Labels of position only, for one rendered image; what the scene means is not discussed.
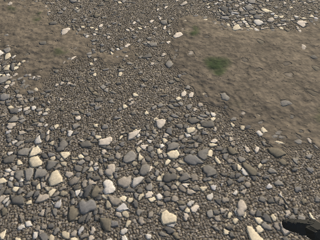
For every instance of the robot right hand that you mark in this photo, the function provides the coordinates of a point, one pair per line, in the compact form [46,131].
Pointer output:
[309,228]

